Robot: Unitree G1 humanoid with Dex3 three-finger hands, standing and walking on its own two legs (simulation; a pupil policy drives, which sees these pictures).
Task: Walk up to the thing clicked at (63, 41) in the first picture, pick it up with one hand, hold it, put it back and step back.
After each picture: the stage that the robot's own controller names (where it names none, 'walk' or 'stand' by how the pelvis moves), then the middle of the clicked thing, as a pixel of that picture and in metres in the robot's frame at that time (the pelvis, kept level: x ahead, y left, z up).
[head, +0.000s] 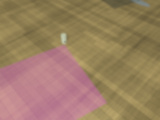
stand; (63, 38) +1.52 +0.27 -0.72
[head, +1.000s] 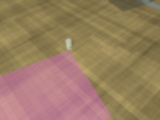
walk; (68, 44) +1.41 +0.29 -0.72
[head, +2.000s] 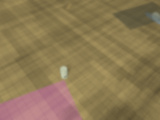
walk; (64, 72) +0.93 +0.24 -0.71
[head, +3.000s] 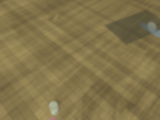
walk; (54, 108) +0.56 +0.24 -0.70
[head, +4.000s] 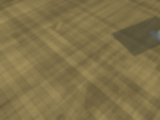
stand; out of the picture +0.38 +0.23 -0.70
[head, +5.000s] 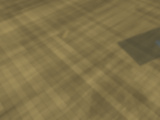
stand; out of the picture +0.37 +0.21 -0.72
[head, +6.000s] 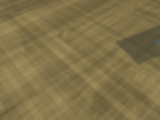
stand; out of the picture +0.39 +0.23 -0.73
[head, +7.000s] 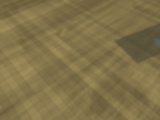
stand; out of the picture +0.37 +0.23 -0.73
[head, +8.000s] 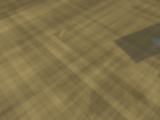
stand; out of the picture +0.37 +0.23 -0.73
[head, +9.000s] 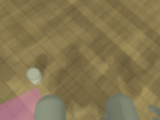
go down; (35, 76) +0.43 +0.25 -0.42
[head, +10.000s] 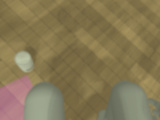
go down; (25, 62) +0.45 +0.27 -0.31
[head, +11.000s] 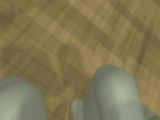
close in; out of the picture +0.43 +0.31 -0.22
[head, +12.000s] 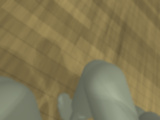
close; out of the picture +0.42 +0.31 -0.22
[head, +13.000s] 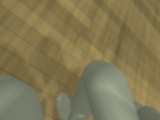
lift; out of the picture +0.40 +0.29 -0.23
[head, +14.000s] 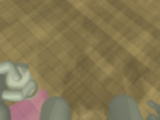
lift; (23, 84) +0.33 +0.21 -0.04
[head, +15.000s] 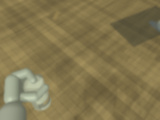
hold; (38, 93) +0.33 +0.18 -0.02
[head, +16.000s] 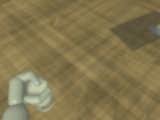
hold; (41, 95) +0.33 +0.17 -0.02
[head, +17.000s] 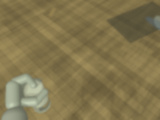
crouch; (37, 97) +0.33 +0.18 -0.05
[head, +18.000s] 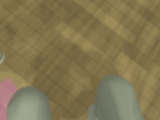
lower; out of the picture +0.46 +0.27 -0.12
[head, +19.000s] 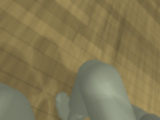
lower; out of the picture +0.42 +0.31 -0.22
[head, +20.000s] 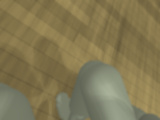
lower; out of the picture +0.41 +0.31 -0.22
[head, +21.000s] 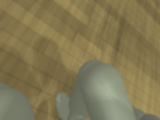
lower; out of the picture +0.41 +0.31 -0.22
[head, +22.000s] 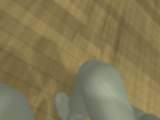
lower; out of the picture +0.41 +0.31 -0.22
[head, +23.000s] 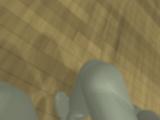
open; out of the picture +0.41 +0.29 -0.22
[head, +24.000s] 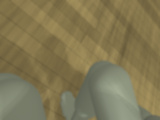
stand; out of the picture +0.40 +0.29 -0.23
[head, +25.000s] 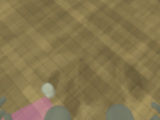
walk; (48, 90) +0.42 +0.22 -0.50
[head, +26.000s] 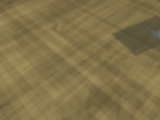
stand; out of the picture +0.37 +0.21 -0.66
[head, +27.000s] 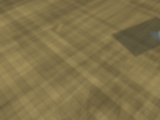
stand; out of the picture +0.37 +0.21 -0.67
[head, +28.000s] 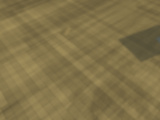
stand; out of the picture +0.38 +0.19 -0.72
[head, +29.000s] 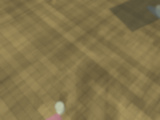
walk; (60, 108) +0.44 +0.16 -0.70
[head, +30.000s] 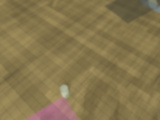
walk; (64, 91) +0.63 +0.22 -0.70
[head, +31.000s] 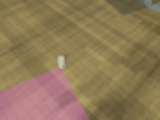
stand; (61, 62) +0.96 +0.22 -0.70
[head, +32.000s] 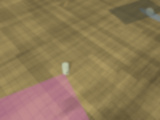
stand; (65, 68) +0.99 +0.21 -0.71
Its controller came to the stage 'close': yes
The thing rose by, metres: 0.70
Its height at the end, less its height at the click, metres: +0.00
